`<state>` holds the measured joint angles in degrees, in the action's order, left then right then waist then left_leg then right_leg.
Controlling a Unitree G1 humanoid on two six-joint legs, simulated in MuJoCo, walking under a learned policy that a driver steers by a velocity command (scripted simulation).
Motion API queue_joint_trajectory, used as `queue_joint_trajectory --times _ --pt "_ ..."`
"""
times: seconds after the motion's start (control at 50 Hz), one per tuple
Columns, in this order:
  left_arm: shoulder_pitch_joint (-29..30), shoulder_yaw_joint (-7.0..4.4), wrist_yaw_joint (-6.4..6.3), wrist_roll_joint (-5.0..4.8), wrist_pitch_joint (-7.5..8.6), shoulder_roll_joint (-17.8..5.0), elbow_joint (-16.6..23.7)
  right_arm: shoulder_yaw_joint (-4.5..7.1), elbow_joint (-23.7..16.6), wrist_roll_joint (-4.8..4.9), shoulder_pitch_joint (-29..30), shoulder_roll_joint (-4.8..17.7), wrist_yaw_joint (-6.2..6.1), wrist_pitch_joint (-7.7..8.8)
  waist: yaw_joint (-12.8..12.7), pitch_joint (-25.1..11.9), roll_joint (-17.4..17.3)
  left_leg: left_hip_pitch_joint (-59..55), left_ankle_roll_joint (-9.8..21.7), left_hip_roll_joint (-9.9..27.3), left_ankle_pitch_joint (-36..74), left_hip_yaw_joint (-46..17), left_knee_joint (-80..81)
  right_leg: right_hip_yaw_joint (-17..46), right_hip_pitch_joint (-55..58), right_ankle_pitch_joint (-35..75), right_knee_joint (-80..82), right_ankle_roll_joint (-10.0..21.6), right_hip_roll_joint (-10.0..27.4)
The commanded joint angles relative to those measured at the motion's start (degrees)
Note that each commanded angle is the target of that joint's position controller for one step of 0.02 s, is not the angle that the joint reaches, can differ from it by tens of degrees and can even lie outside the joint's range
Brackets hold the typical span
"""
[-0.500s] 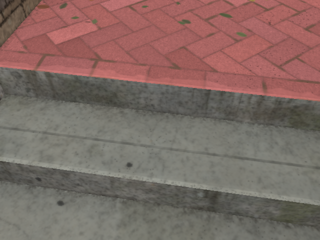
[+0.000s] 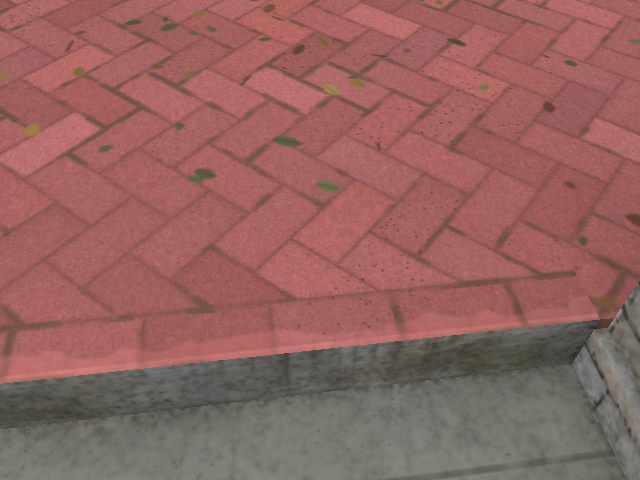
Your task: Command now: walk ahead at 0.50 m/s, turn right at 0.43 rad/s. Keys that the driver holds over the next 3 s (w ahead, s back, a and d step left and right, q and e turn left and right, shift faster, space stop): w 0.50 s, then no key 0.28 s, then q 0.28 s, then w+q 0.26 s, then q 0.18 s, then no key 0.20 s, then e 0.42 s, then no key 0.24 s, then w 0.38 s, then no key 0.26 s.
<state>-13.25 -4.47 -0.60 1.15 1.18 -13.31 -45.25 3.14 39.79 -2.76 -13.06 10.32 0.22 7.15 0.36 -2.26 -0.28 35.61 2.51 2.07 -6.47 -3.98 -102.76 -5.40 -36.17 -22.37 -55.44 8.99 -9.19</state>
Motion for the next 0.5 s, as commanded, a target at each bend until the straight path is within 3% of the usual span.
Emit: queue_joint_trajectory --times 0.02,0.06,0.08,0.1,0.12,0.14,0.16,0.18,0.2,0.22,0.24,0.26,0.28,0.3,0.32,0.34,0.36,0.38,0.4,0.42,0.44,0.46,0.48,0.5 --pt "-5.3 -0.19 0.77 0.0 3.39 -0.7 -3.5 -3.24 -7.0 -1.34 -1.0 -4.6 -1.23 -1.34 2.5 2.3 -2.5 24.0 1.9 0.0 -3.4 -0.6 -15.9 27.4 12.1 5.4 29.1 4.3 12.8" --pt "-9.0 0.66 1.11 -0.92 4.5 1.0 -4.8 -3.67 -6.8 -0.82 0.7 -3.9 -1.14 -3.03 2.3 4.1 -2.3 28.6 2.1 1.8 -3.3 0.5 -7.8 22.3 13.6 7.1 30.9 2.7 12.6" --pt "-10.1 0.91 1.09 -1.25 5.2 0.8 -4.7 -3.28 -6.4 -0.76 2.2 -2.9 -1.21 -3.66 1.5 4.1 -2.6 28.9 1.5 2.5 -2.6 2.0 -5.2 21.5 13.6 11.5 31.9 1.5 12.5" --pt "-13.8 0.74 1.11 -0.39 5.9 -0.2 -6.1 -3.57 -7.1 -0.57 5.7 -4.2 -1.13 -3.94 -0.3 3.5 0.4 32.5 1.1 0.8 -3.9 5.3 -10.7 22.2 15.4 15.9 32.7 1.7 13.3" --pt "-17.3 0.9 0.47 -0.14 6.19 -0.4 -7.1 -4.07 -8.2 -0.26 8.8 -6.0 -1.3 -4.42 -1.8 2.8 3.1 38.1 1.2 1.0 -4.9 5.8 -15.1 23.9 19.8 15.4 33.4 1.8 14.3" --pt "-19.0 0.66 0.28 0.52 6.03 -2.1 -7.8 -4.62 -9.5 0.12 12.2 -7.3 -1.65 -4.55 -3.1 2.3 6.7 45.2 2.0 0.5 -9.3 6.5 -23.0 25.3 24.4 15.7 33.8 2.6 16.1" --pt "-19.3 0.68 0.21 0.48 6.05 -2.6 -7.7 -5.15 -11.5 -0.01 16.5 -8.0 -1.79 -4.44 -3.4 3.8 5.9 49.4 2.4 1.1 -11.6 6.3 -23.7 25.5 25.6 11.4 34.8 2.3 16.5" --pt "-20.2 1.01 -0.21 -0.06 5.84 -1.2 -8.4 -5.94 -14.2 -0.31 22.2 -8.9 -1.98 -4.3 -3.9 5.7 5.5 51.0 3.3 1.8 -13.4 5.7 -21.2 25.4 25.0 9.2 36.7 0.9 15.9" --pt "-19.9 1.31 -0.67 -0.32 5.64 -1.6 -9.1 -6.71 -16.7 -0.27 25.9 -9.1 -1.86 -4.0 -3.3 7.5 4.4 48.4 3.1 2.1 -13.7 7.7 -12.3 24.1 21.3 5.3 40.9 -0.1 14.1" --pt "-20.2 1.46 -1.25 -0.13 5.45 -1.2 -9.4 -6.75 -18.1 0.01 28.3 -8.1 -1.57 -3.98 -4.0 8.4 4.4 47.3 2.7 2.4 -14.5 8.4 -8.0 25.0 21.0 5.9 43.6 0.6 14.2" --pt "-21.0 1.33 -2.53 -1.12 4.84 -1.4 -8.7 -6.71 -18.2 0.45 27.9 -6.9 -0.85 -4.79 -4.6 5.9 3.3 39.2 2.1 2.6 -13.0 10.2 2.4 25.4 21.3 14.1 50.4 2.8 15.7" --pt "-21.1 0.85 -3.5 -0.88 4.24 -3.0 -8.7 -6.43 -18.2 0.08 27.3 -6.2 -0.52 -5.09 -4.6 3.9 3.7 32.9 2.0 2.7 -13.8 10.7 7.7 23.7 24.0 24.1 52.0 3.1 16.4" --pt "-20.9 0.82 -4.11 -1.45 4.06 -2.9 -7.8 -6.0 -16.4 0.57 25.2 -6.2 -0.1 -5.31 -4.5 1.1 2.4 25.7 3.1 2.2 -14.5 12.0 14.7 19.4 27.9 37.1 52.6 2.7 16.9" --pt "-20.4 0.87 -4.53 -1.43 4.03 -2.8 -8.0 -6.12 -13.4 0.81 19.3 -8.1 -0.07 -5.8 -2.5 -2.9 4.6 17.9 4.6 -0.1 -14.3 14.8 17.7 14.0 30.8 56.3 48.9 1.9 16.3" --pt "-17.2 0.93 -4.29 -1.67 4.15 -3.7 -5.7 -5.8 -11.9 1.95 14.8 -7.0 -0.15 -5.47 0.5 -5.2 4.1 4.8 5.7 -2.6 -15.4 15.9 28.3 10.4 28.5 77.1 44.2 1.3 15.3" --pt "-16.7 0.38 -3.97 -1.55 4.62 -5.4 -4.6 -4.31 -9.6 3.18 8.4 -4.8 -0.7 -5.23 3.6 -10.7 7.5 -7.1 6.1 -4.9 -14.5 15.6 30.5 12.5 28.9 94.4 37.5 1.6 18.2" --pt "-13.6 -0.54 -2.46 -2.36 5.82 -8.4 -3.5 -2.35 -7.4 3.45 0.5 0.0 -1.22 -5.98 8.4 -14.0 8.9 -13.0 6.7 -5.4 -15.7 13.9 35.8 13.4 32.3 105.0 28.2 1.8 20.0" --pt "-11.0 -1.45 -0.73 -3.13 6.72 -10.2 -2.2 -0.7 -5.9 2.39 -4.0 3.7 -1.29 -5.92 11.6 -16.4 6.9 -21.2 7.3 -6.3 -14.4 12.5 47.8 11.9 31.6 99.5 16.1 0.4 17.9" --pt "-12.1 -0.99 0.86 -3.44 7.98 -5.8 0.2 1.23 -3.4 0.34 -9.1 8.0 -1.54 -5.05 11.3 -18.3 -1.9 -34.8 13.7 5.1 -21.2 -12.5 59.2 13.6 14.1 69.0 -4.7 -2.5 11.1" --pt "-13.8 -1.05 2.61 -1.09 8.3 -2.5 2.8 2.81 -1.2 1.51 -9.9 11.9 -2.02 -6.45 9.1 -19.6 -17.3 -35.3 21.3 16.3 -17.2 -46.1 81.6 12.8 0.5 10.3 -31.9 -5.2 -1.6" --pt "-14.9 -0.79 2.91 2.07 8.16 0.0 4.5 2.32 -1.4 2.28 -3.2 7.7 -1.8 -6.23 3.5 -16.2 -8.1 -28.2 20.1 15.7 -30.5 -49.2 84.3 18.1 -4.7 12.2 -45.6 -4.1 2.0" --pt "-10.5 -0.01 2.55 2.95 7.23 2.9 7.4 1.59 0.3 2.54 1.0 3.4 -1.61 -5.52 0.3 -7.2 -1.5 -20.0 17.7 14.7 -42.5 -42.4 83.6 13.4 -10.4 15.7 -50.8 -3.6 4.7" --pt "-6.6 1.07 1.63 3.45 6.55 5.5 9.8 0.86 2.8 1.58 0.9 0.4 -1.2 -4.31 -0.9 -2.4 2.3 -15.8 15.0 14.0 -39.4 -36.4 83.3 13.4 -16.0 14.8 -58.2 -2.2 5.6" --pt "-3.7 2.3 0.86 3.17 5.59 8.0 11.6 0.2 6.7 1.11 -1.5 -2.2 -1.03 -3.35 -2.3 0.6 4.4 -12.5 12.9 12.5 -30.9 -28.4 82.3 13.7 -20.2 15.1 -63.3 -1.2 6.6"
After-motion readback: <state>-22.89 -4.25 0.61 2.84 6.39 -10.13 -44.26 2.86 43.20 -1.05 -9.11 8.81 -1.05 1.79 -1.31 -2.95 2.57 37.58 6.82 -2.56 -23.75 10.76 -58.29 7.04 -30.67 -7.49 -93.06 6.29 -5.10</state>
